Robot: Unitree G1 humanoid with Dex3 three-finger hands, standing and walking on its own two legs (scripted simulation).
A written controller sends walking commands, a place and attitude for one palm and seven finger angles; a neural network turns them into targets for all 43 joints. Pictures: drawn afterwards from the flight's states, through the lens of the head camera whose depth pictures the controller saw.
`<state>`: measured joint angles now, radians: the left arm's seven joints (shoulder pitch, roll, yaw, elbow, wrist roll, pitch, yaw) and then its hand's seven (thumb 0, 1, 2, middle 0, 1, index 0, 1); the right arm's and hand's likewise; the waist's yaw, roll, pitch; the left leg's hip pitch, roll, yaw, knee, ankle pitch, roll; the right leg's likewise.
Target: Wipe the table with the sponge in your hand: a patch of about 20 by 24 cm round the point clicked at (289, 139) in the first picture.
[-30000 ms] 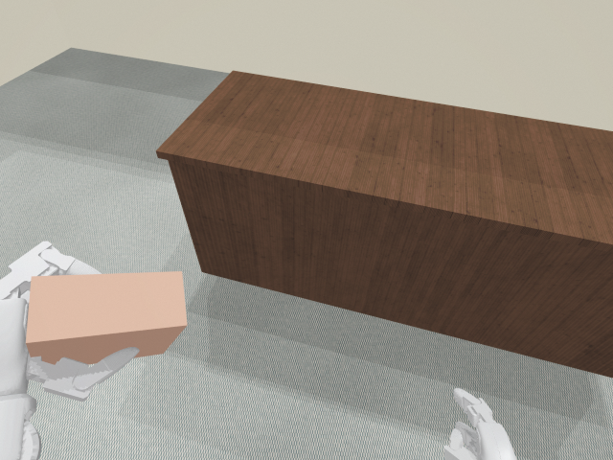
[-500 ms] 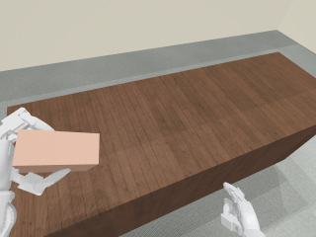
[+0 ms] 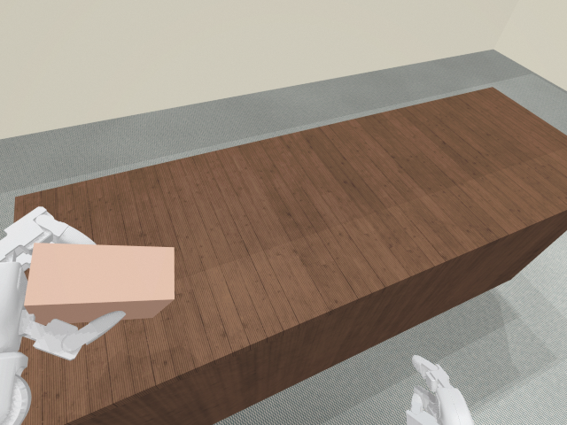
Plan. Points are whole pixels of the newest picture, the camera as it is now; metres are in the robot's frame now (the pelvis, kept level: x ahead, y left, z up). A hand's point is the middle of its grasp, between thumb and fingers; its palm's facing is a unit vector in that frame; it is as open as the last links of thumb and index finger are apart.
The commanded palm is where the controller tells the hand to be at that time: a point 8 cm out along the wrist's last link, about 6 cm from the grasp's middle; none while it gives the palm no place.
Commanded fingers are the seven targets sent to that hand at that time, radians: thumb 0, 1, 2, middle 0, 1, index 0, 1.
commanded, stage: come to a stop and stand still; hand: left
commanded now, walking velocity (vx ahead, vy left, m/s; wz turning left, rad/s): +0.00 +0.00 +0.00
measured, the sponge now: (124, 286) +0.23 +0.21 +0.12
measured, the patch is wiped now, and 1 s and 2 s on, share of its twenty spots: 0.00 0.00 0.00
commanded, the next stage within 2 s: look again from close up in 1.02 s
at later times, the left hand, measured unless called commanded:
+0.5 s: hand (63, 257) +0.24 +0.25 +0.17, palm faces +0.38 -0.79 -0.49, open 10.0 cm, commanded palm +0.15 +0.27 +0.17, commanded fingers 0.00 0.10 1.30 -1.20 -1.60 -1.20 -1.60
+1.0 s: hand (51, 267) +0.23 +0.26 +0.17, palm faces +0.37 -0.86 -0.35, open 10.0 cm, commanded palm +0.17 +0.29 +0.17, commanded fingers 0.00 0.10 1.30 -1.20 -1.60 -1.20 -1.60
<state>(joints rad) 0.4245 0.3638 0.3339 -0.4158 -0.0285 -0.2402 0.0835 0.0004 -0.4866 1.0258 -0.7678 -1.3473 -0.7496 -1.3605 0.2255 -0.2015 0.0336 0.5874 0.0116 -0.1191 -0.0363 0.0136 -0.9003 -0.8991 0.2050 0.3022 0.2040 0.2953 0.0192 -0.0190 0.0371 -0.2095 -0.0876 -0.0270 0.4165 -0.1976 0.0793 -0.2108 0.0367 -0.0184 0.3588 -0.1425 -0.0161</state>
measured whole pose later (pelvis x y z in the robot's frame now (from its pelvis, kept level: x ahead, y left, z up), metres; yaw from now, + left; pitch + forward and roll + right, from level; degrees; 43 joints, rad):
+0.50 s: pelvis +0.00 -0.02 +0.00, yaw +1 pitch +1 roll -2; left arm 0.24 0.48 0.38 -0.32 0.02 -0.27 0.04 0.00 -0.49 1.03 -0.77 -1.34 -0.75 -1.36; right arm 0.22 -0.21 0.03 0.58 0.01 -0.16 -0.04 0.01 -0.90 -0.90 0.20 0.30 0.20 0.29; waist 0.06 -0.02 0.04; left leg -0.25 -0.07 -0.05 0.45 -0.21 0.06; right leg -0.23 0.06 -0.04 0.36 -0.14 -0.03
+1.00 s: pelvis +0.01 +0.01 +0.00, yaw +0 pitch +0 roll -2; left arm 0.38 0.39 0.37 -0.46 -0.06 -0.30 0.06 0.00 -0.49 1.03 -0.77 -1.35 -0.75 -1.36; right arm 0.19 -0.19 0.03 0.59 0.01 -0.17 -0.01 0.01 -0.90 -0.90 0.20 0.30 0.20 0.30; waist 0.04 -0.05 0.05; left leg -0.22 -0.10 -0.02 0.45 -0.22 0.09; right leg -0.22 0.02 -0.02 0.40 -0.18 0.00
